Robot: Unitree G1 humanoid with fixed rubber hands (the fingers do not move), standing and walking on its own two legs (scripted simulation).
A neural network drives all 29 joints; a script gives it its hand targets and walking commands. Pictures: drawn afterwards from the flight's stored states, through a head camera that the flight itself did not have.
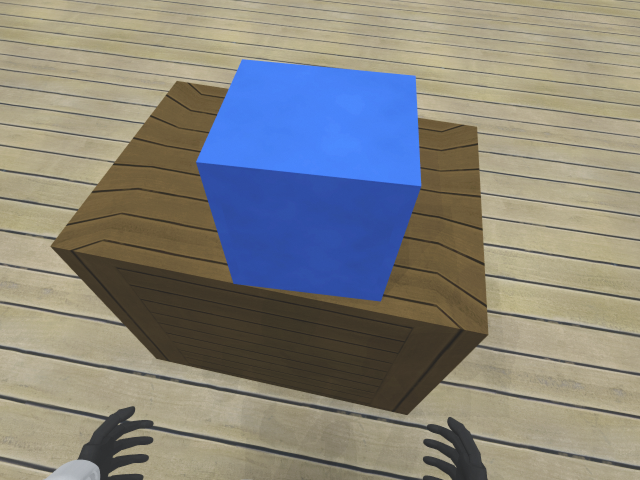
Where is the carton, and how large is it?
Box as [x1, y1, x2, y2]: [196, 59, 420, 300]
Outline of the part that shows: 242,59 196,161 233,283 380,300 420,188 415,76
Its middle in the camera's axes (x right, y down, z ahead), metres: -0.01 -0.09 +0.63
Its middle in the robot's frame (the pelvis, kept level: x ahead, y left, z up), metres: +0.53 +0.03 +0.01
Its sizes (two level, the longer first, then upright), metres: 0.264 0.230 0.290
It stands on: a pedestal, 0.63 m high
